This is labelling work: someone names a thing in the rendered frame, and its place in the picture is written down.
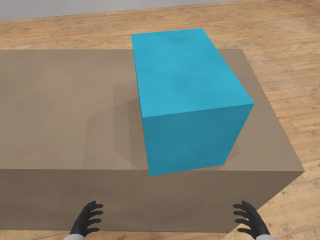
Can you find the robot right hand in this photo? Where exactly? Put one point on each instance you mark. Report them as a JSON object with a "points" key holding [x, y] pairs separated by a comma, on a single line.
{"points": [[254, 221]]}

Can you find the pedestal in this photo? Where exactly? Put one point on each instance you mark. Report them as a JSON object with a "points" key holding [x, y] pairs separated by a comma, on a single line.
{"points": [[71, 133]]}

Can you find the robot left hand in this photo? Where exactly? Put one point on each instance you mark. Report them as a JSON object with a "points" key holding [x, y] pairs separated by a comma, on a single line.
{"points": [[82, 222]]}

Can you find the carton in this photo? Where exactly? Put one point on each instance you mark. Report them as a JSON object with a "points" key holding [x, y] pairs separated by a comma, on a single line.
{"points": [[192, 105]]}

